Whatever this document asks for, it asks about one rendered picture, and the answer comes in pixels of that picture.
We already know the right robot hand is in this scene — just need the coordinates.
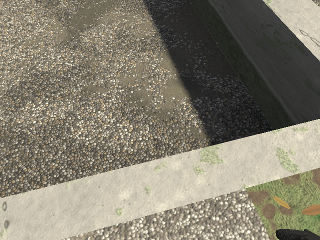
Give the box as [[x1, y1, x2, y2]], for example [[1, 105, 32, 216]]
[[275, 229, 320, 240]]

